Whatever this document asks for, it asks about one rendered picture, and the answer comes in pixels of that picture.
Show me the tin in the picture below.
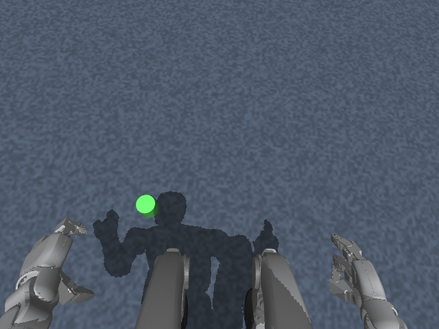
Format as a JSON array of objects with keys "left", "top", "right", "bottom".
[{"left": 136, "top": 195, "right": 158, "bottom": 218}]

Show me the right robot hand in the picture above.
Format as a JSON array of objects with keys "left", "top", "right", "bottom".
[{"left": 329, "top": 234, "right": 387, "bottom": 308}]

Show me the left robot arm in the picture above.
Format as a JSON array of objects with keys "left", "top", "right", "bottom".
[{"left": 0, "top": 267, "right": 61, "bottom": 329}]

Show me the right robot arm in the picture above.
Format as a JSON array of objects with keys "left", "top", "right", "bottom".
[{"left": 360, "top": 299, "right": 407, "bottom": 329}]

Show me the left robot hand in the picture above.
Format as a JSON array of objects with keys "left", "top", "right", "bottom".
[{"left": 20, "top": 217, "right": 95, "bottom": 306}]

